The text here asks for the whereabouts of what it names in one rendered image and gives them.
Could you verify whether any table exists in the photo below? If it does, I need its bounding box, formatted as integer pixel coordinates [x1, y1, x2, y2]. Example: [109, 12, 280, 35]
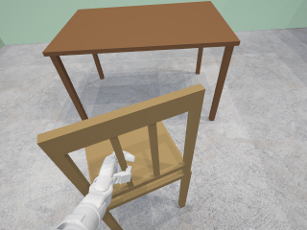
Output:
[42, 1, 241, 121]

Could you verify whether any chair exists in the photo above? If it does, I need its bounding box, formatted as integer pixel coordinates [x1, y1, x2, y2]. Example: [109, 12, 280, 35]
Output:
[36, 83, 205, 230]

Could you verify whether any robot left forearm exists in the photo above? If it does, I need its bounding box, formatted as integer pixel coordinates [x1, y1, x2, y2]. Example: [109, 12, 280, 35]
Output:
[53, 174, 114, 230]

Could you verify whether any robot left hand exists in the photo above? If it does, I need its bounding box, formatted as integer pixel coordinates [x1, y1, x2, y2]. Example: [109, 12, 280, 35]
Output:
[98, 150, 135, 185]

